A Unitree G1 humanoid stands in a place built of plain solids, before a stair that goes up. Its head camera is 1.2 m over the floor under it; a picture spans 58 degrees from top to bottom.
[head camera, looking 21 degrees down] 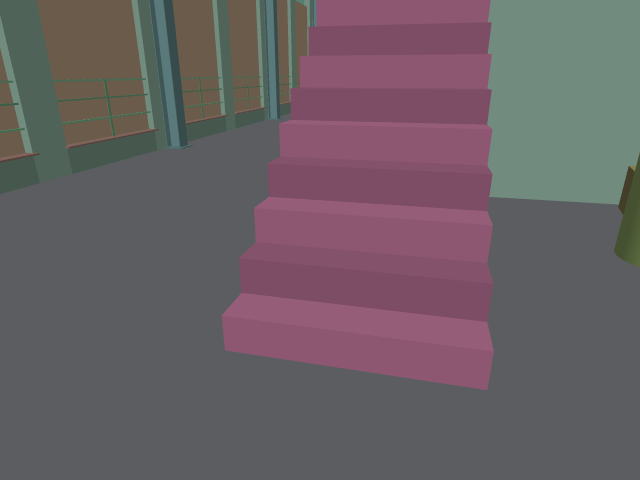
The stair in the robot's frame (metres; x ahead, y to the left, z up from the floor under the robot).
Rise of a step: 0.19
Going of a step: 0.22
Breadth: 1.16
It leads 14 degrees to the right of straight ahead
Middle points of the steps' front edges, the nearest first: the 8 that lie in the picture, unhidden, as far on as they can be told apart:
1.56 -0.12 0.19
1.77 -0.17 0.37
1.99 -0.22 0.56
2.20 -0.27 0.75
2.42 -0.33 0.93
2.63 -0.38 1.12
2.85 -0.43 1.31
3.07 -0.48 1.49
